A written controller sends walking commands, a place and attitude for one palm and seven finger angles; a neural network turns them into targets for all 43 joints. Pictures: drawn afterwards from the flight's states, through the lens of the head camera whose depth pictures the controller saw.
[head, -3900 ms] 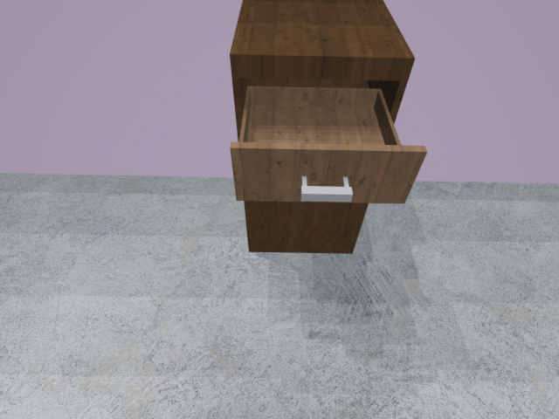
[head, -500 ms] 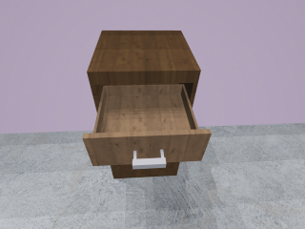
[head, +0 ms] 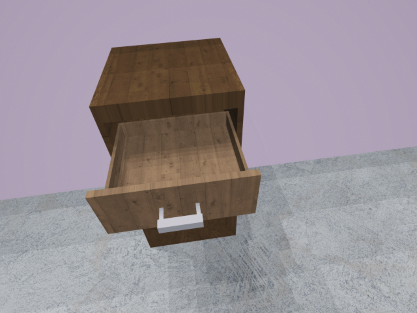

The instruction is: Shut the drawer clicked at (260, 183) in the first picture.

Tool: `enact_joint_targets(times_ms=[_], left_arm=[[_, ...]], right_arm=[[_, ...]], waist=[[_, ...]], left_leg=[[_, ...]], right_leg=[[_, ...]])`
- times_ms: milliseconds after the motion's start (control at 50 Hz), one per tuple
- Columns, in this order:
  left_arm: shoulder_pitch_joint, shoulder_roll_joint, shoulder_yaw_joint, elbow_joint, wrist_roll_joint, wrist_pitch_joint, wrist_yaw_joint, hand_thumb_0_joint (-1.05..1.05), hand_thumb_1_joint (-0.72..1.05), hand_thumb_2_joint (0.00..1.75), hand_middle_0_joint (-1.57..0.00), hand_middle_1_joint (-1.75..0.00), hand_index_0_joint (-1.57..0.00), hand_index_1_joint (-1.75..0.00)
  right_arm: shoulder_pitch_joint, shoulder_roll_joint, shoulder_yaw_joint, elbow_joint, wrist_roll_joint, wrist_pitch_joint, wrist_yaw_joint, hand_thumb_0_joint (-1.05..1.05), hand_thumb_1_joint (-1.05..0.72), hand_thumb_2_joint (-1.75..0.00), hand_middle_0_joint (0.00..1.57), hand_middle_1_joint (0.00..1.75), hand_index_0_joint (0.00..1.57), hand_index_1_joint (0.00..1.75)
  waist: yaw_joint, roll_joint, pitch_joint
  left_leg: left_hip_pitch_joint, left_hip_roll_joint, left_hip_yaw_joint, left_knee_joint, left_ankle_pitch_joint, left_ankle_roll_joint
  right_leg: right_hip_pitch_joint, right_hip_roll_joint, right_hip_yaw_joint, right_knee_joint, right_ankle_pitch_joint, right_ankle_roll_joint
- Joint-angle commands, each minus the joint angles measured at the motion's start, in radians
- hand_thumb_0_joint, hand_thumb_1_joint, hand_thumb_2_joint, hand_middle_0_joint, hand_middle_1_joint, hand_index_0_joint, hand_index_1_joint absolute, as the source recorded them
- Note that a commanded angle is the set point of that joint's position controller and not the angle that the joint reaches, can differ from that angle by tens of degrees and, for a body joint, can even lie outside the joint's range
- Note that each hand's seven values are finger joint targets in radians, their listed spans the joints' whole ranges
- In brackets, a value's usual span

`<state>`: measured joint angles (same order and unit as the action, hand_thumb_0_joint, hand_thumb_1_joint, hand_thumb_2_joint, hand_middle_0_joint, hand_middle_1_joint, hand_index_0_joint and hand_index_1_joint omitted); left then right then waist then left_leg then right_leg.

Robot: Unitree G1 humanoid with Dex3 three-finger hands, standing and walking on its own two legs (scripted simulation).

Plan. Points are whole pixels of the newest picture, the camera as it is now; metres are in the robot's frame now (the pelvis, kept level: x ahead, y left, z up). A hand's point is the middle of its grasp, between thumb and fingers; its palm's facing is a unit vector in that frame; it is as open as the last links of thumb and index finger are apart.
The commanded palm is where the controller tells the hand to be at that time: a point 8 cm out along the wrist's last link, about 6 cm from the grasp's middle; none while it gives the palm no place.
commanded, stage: come to a stop and stand still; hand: left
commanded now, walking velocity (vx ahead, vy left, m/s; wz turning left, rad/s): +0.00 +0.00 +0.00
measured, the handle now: (180, 216) +0.36 +0.09 -0.05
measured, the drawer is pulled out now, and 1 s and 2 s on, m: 0.28 0.28 0.28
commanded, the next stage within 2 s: look again from close up in 0.50 s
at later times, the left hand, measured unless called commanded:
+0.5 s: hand out of the picture +0.04 +0.15 -0.16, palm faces +0.05 -0.97 -0.23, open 7.3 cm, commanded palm none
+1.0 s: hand out of the picture +0.02 +0.13 -0.16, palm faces +0.06 -0.98 -0.21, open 7.3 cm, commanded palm none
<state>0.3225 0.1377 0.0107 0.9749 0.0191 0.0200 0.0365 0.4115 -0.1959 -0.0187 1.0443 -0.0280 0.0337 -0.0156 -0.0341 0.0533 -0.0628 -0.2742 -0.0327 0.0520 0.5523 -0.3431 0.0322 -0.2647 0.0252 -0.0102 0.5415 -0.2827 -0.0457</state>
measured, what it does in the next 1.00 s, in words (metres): shifts its weight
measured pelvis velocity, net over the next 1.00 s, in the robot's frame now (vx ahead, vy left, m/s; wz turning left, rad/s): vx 0.03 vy -0.04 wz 0.03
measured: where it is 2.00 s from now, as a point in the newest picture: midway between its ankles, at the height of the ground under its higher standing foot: outside the picture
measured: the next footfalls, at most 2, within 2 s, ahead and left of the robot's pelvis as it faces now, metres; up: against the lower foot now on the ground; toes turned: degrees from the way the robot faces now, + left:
none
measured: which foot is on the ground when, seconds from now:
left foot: down 0.00-1.00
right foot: down 0.00-1.00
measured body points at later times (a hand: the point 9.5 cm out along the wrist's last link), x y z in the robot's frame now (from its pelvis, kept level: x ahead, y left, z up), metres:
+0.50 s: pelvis +0.04 -0.03 +0.01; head +0.03 -0.05 +0.46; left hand +0.04 +0.20 -0.14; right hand +0.05 -0.25 -0.16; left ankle +0.01 +0.09 -0.73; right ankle +0.01 -0.10 -0.73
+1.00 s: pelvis +0.03 -0.04 +0.01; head +0.02 -0.06 +0.46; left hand +0.02 +0.18 -0.14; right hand +0.02 -0.25 -0.16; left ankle +0.01 +0.09 -0.73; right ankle +0.01 -0.10 -0.73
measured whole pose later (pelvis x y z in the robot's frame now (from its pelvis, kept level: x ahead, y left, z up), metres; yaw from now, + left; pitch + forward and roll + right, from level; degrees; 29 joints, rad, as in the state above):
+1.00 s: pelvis +0.03 -0.04 +0.01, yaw +2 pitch -1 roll +1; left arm 0.32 0.14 -0.02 1.09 0.00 -0.01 0.03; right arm 0.32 -0.15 0.02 1.13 -0.01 -0.01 -0.04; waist 0.00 0.02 0.00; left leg -0.14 0.01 -0.01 0.38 -0.23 -0.02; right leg -0.12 0.08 -0.05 0.39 -0.25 -0.10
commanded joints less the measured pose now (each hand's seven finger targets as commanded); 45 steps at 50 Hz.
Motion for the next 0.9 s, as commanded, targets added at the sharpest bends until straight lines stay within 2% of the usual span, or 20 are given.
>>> enact_joint_targets(times_ms=[0,40,80,100,120,180,200,240,280,340,400,440,580,740,880], left_arm=[[-0.013,0.11,0.021,-0.05,-0.006,-0.03,-0.002,0.0,0.9,0.9,-0.2,-0.3,-0.2,-0.3],[0.004,0.096,0.014,-0.04,-0.009,-0.033,-0.008,0.0,0.9,0.9,-0.2,-0.3,-0.2,-0.3],[0.018,0.093,0.012,-0.028,-0.01,-0.033,-0.009,0.0,0.9,0.9,-0.2,-0.3,-0.2,-0.3],[0.028,0.093,0.01,-0.019,-0.011,-0.035,-0.008,0.0,0.9,0.9,-0.2,-0.3,-0.2,-0.3],[0.033,0.091,0.009,-0.009,-0.011,-0.039,-0.007,0.0,0.9,0.9,-0.2,-0.3,-0.2,-0.3],[0.036,0.095,0.004,0.013,-0.014,-0.049,-0.006,0.0,0.9,0.9,-0.2,-0.3,-0.2,-0.3],[0.033,0.094,0.003,0.015,-0.014,-0.051,-0.004,0.0,0.9,0.9,-0.2,-0.3,-0.2,-0.3],[0.027,0.1,0.001,0.023,-0.014,-0.052,-0.002,0.0,0.9,0.9,-0.2,-0.3,-0.2,-0.3],[0.022,0.101,0.0,0.03,-0.014,-0.051,-0.001,0.0,0.9,0.9,-0.2,-0.3,-0.2,-0.3],[0.021,0.102,-0.002,0.042,-0.013,-0.05,0.002,0.0,0.9,0.9,-0.2,-0.3,-0.2,-0.3],[0.025,0.107,-0.002,0.05,-0.014,-0.047,0.002,0.0,0.9,0.9,-0.2,-0.3,-0.2,-0.3],[0.025,0.113,-0.003,0.058,-0.014,-0.047,0.002,0.0,0.9,0.9,-0.2,-0.3,-0.2,-0.3],[0.023,0.118,-0.004,0.065,-0.015,-0.042,-0.002,0.0,0.9,0.9,-0.2,-0.3,-0.2,-0.3],[0.03,0.118,-0.003,0.068,-0.016,-0.045,-0.001,0.0,0.9,0.9,-0.2,-0.3,-0.2,-0.3],[0.038,0.114,-0.003,0.073,-0.018,-0.041,-0.003,0.0,0.9,0.9,-0.2,-0.3,-0.2,-0.3]], right_arm=[[0.068,-0.019,0.006,-0.023,0.007,-0.034,-0.01,0.0,-0.9,-0.9,0.2,0.3,0.2,0.3],[0.042,-0.035,0.011,-0.024,0.008,-0.049,-0.014,0.0,-0.9,-0.9,0.2,0.3,0.2,0.3],[0.01,-0.035,0.015,-0.02,0.011,-0.061,-0.016,0.0,-0.9,-0.9,0.2,0.3,0.2,0.3],[0.001,-0.038,0.018,-0.019,0.012,-0.065,-0.018,0.0,-0.9,-0.9,0.2,0.3,0.2,0.3],[0.0,-0.035,0.019,-0.017,0.014,-0.068,-0.021,0.0,-0.9,-0.9,0.2,0.3,0.2,0.3],[0.006,-0.036,0.022,-0.002,0.02,-0.076,-0.027,0.0,-0.9,-0.9,0.2,0.3,0.2,0.3],[0.006,-0.044,0.018,0.002,0.02,-0.075,-0.028,0.0,-0.9,-0.9,0.2,0.3,0.2,0.3],[0.0,-0.048,0.017,0.01,0.021,-0.072,-0.029,0.0,-0.9,-0.9,0.2,0.3,0.2,0.3],[-0.011,-0.042,0.018,0.023,0.023,-0.07,-0.03,0.0,-0.9,-0.9,0.2,0.3,0.2,0.3],[-0.027,-0.048,0.018,0.029,0.022,-0.064,-0.03,0.0,-0.9,-0.9,0.2,0.3,0.2,0.3],[-0.042,-0.046,0.018,0.039,0.023,-0.062,-0.03,0.0,-0.9,-0.9,0.2,0.3,0.2,0.3],[-0.045,-0.047,0.02,0.042,0.023,-0.06,-0.03,0.0,-0.9,-0.9,0.2,0.3,0.2,0.3],[-0.061,-0.047,0.022,0.047,0.023,-0.056,-0.028,0.0,-0.9,-0.9,0.2,0.3,0.2,0.3],[-0.047,-0.048,0.022,0.052,0.023,-0.059,-0.029,0.0,-0.9,-0.9,0.2,0.3,0.2,0.3],[-0.033,-0.032,0.026,0.065,0.023,-0.059,-0.029,0.0,-0.9,-0.9,0.2,0.3,0.2,0.3]], waist=[[-0.008,-0.136,0.194],[0.012,-0.065,0.182],[0.03,0.025,0.183],[0.035,0.035,0.166],[0.037,0.029,0.144],[0.028,-0.054,0.06],[0.025,-0.06,0.037],[0.021,-0.08,0.021],[0.02,-0.102,0.04],[0.02,-0.108,0.071],[0.024,-0.072,0.095],[0.023,-0.08,0.092],[0.028,-0.062,0.133],[0.027,-0.075,0.108],[0.033,-0.059,0.155]], left_leg=[[0.03,0.047,-0.096,-0.128,0.066,0.005],[0.008,0.087,-0.136,-0.175,0.097,0.013],[-0.018,0.104,-0.161,-0.209,0.131,0.02],[-0.003,0.111,-0.163,-0.204,0.18,0.023],[0.005,0.114,-0.157,-0.192,0.225,0.023],[0.076,0.115,-0.127,-0.158,0.357,0.015],[0.098,0.116,-0.121,-0.148,0.37,0.01],[0.119,0.116,-0.114,-0.146,0.372,0.005],[0.118,0.115,-0.113,-0.159,0.37,0.005],[0.122,0.113,-0.112,-0.166,0.345,0.001],[0.122,0.113,-0.112,-0.177,0.331,0.001],[0.126,0.114,-0.11,-0.181,0.315,-0.001],[0.109,0.108,-0.111,-0.208,0.232,-0.001],[0.111,0.109,-0.109,-0.201,0.227,-0.006],[0.081,0.105,-0.108,-0.215,0.19,-0.003]], right_leg=[[-0.125,-0.127,0.208,-0.233,-0.169,-0.064],[-0.068,-0.094,0.159,-0.193,-0.081,-0.042],[-0.017,-0.081,0.147,-0.174,0.013,-0.034],[0.01,-0.081,0.135,-0.155,0.084,-0.032],[0.04,-0.085,0.13,-0.148,0.146,-0.03],[0.111,-0.105,0.121,-0.132,0.366,-0.028],[0.122,-0.115,0.118,-0.128,0.405,-0.027],[0.138,-0.123,0.115,-0.127,0.459,-0.023],[0.142,-0.122,0.111,-0.136,0.487,-0.022],[0.128,-0.129,0.111,-0.149,0.484,-0.018],[0.12,-0.129,0.113,-0.168,0.444,-0.015],[0.129,-0.13,0.113,-0.178,0.437,-0.014],[0.107,-0.123,0.123,-0.231,0.296,-0.011],[0.127,-0.128,0.125,-0.241,0.3,-0.009],[0.102,-0.122,0.129,-0.266,0.208,-0.011]])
